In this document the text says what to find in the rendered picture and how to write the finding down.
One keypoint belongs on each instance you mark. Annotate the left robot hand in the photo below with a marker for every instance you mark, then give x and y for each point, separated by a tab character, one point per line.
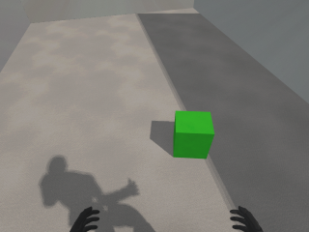
83	219

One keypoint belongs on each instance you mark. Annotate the carton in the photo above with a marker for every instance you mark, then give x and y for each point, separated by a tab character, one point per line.
193	134

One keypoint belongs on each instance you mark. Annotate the right robot hand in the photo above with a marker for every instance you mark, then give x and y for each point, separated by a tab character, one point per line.
252	225

